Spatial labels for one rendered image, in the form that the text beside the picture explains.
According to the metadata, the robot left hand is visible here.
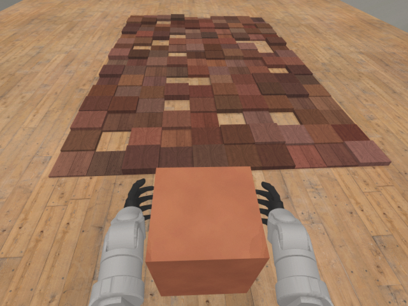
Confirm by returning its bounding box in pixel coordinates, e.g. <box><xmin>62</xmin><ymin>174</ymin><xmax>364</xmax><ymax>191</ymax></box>
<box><xmin>124</xmin><ymin>178</ymin><xmax>154</xmax><ymax>220</ymax></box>

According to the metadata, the right robot forearm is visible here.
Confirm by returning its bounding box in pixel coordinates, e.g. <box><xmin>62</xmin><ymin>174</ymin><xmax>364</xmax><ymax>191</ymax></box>
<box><xmin>267</xmin><ymin>208</ymin><xmax>334</xmax><ymax>306</ymax></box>

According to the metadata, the left robot forearm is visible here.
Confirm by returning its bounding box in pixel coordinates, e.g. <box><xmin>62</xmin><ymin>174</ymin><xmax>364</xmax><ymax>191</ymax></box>
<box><xmin>88</xmin><ymin>207</ymin><xmax>146</xmax><ymax>306</ymax></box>

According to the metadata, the carton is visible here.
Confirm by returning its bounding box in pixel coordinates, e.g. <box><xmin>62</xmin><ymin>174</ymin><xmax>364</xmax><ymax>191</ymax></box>
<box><xmin>145</xmin><ymin>166</ymin><xmax>270</xmax><ymax>296</ymax></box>

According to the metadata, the robot right hand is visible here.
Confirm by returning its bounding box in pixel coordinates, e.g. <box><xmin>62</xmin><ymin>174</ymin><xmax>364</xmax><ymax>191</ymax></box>
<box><xmin>256</xmin><ymin>182</ymin><xmax>284</xmax><ymax>225</ymax></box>

